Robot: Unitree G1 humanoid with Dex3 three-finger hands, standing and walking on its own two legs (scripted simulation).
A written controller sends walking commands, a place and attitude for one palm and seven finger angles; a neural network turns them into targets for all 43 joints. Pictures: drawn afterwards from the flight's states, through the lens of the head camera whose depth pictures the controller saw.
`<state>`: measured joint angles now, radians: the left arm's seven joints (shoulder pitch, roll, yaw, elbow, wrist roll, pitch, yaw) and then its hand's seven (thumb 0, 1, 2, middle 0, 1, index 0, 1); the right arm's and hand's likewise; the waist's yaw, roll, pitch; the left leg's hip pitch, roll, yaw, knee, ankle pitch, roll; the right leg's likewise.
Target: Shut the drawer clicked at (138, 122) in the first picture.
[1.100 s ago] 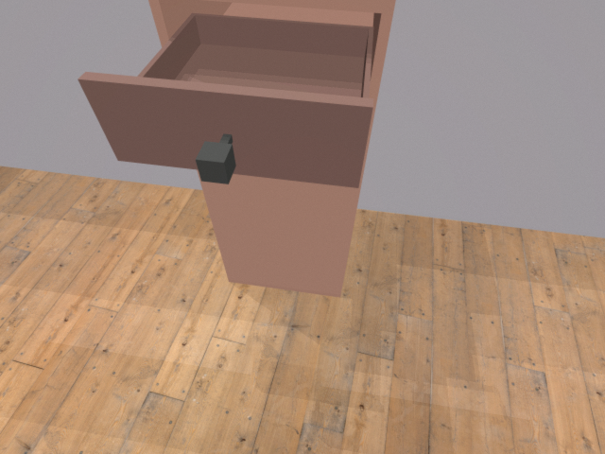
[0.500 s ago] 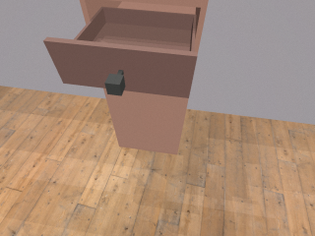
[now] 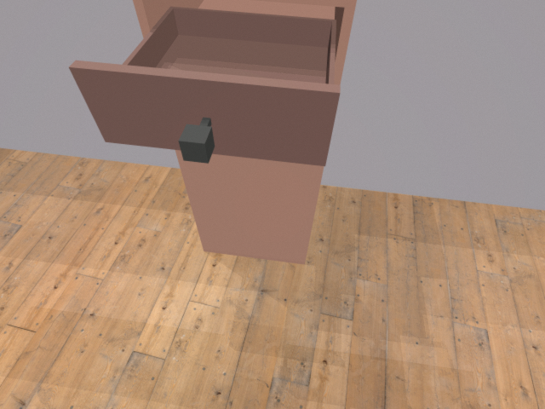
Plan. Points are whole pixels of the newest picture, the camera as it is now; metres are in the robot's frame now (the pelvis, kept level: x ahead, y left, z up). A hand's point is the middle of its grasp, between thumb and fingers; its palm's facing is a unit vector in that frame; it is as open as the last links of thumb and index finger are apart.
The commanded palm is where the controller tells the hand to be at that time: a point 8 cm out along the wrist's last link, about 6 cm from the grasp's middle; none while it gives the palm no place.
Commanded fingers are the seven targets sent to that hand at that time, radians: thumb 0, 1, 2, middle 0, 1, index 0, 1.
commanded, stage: take the last steps up to it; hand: left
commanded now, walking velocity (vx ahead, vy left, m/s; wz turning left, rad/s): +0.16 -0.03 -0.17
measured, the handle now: (200, 135) +0.46 +0.14 +0.15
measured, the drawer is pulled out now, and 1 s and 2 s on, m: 0.28 0.28 0.28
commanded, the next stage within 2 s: come to a stop and stand still in 0.36 s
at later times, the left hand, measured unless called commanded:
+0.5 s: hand out of the picture +0.01 +0.16 -0.18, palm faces +0.03 -0.98 -0.19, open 7.4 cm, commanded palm none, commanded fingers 0.00 0.90 0.90 -0.20 -0.30 -0.20 -0.30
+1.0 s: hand (197, 393) +0.17 +0.14 -0.18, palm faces -0.09 -0.96 -0.26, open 7.4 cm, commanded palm none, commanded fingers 0.00 0.90 0.90 -0.20 -0.30 -0.20 -0.30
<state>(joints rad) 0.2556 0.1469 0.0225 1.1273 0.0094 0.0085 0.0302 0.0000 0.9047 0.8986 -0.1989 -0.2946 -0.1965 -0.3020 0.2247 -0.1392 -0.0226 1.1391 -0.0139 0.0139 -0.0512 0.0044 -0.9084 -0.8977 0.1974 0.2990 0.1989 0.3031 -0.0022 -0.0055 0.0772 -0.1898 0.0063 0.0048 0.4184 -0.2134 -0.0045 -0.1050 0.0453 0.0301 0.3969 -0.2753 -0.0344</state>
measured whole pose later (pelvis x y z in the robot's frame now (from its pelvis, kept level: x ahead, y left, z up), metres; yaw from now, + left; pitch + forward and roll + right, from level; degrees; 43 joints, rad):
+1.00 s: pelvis +0.09 -0.05 -0.01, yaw -4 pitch +1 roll +0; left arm 0.15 0.18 0.04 1.01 0.03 0.01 0.03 0.00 0.91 0.90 -0.20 -0.29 -0.20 -0.30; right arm 0.16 -0.19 -0.07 1.05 -0.01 0.05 -0.04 0.00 -0.91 -0.90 0.20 0.30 0.20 0.30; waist -0.03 0.02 0.12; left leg -0.30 0.02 0.01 0.70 -0.44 -0.02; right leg -0.26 0.00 -0.03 0.58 -0.33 -0.03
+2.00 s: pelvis +0.06 -0.02 +0.00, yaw -3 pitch -3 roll +0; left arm 0.19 0.31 0.00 1.05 0.02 0.00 0.00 0.00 0.90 0.90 -0.20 -0.29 -0.20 -0.30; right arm 0.16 -0.31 0.00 1.04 -0.02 -0.01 0.00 0.00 -0.90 -0.90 0.20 0.30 0.20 0.30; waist 0.01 -0.01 0.00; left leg -0.16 -0.02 0.03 0.41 -0.21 0.03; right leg -0.16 -0.03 -0.03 0.40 -0.20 0.02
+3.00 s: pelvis +0.14 -0.02 -0.01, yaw -6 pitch +0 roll +0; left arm 0.15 0.22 0.07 0.95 0.02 0.03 0.04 0.01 0.91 0.90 -0.20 -0.29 -0.19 -0.30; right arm 0.30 -0.13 -0.04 1.08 -0.02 -0.01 -0.06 0.01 -0.91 -0.90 0.20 0.30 0.20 0.30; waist -0.03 0.00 0.11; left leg -0.10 -0.01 0.06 0.48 -0.37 0.03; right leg -0.41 -0.03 -0.02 0.75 -0.28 0.00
